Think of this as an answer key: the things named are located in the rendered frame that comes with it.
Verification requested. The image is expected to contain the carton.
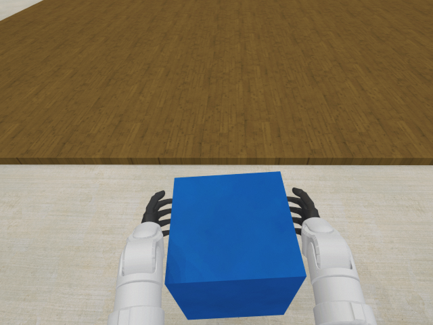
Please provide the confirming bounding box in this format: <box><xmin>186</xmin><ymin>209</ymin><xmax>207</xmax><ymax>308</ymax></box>
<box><xmin>164</xmin><ymin>171</ymin><xmax>306</xmax><ymax>320</ymax></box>

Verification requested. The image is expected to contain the right robot hand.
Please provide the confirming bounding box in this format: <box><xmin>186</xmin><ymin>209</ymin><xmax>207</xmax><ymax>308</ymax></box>
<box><xmin>287</xmin><ymin>188</ymin><xmax>320</xmax><ymax>235</ymax></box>

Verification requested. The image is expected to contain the right robot forearm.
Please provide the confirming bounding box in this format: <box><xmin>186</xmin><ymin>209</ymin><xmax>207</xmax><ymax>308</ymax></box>
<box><xmin>301</xmin><ymin>217</ymin><xmax>377</xmax><ymax>325</ymax></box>

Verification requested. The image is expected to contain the left robot forearm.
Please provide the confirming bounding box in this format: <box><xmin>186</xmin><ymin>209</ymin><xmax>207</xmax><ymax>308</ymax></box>
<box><xmin>107</xmin><ymin>222</ymin><xmax>164</xmax><ymax>325</ymax></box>

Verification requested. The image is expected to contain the left robot hand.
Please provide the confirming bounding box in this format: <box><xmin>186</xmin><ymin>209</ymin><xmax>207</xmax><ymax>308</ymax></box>
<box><xmin>141</xmin><ymin>190</ymin><xmax>173</xmax><ymax>237</ymax></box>

